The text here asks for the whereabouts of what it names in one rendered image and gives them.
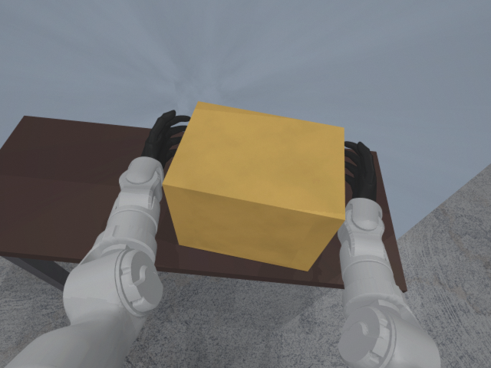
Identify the right robot hand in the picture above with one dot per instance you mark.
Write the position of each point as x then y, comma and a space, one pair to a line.
364, 182

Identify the left robot forearm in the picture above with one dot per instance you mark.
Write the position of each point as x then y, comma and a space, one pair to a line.
134, 218

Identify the left robot hand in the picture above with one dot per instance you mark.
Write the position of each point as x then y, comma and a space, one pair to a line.
158, 143

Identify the robot right upper arm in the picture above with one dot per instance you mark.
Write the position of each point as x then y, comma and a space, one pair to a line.
373, 337

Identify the right robot forearm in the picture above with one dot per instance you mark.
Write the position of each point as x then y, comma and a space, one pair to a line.
365, 267

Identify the table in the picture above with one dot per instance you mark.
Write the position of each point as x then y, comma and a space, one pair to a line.
59, 180

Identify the carton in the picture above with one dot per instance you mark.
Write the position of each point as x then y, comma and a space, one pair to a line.
257, 186

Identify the robot left upper arm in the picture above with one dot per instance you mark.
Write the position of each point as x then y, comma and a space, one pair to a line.
107, 301

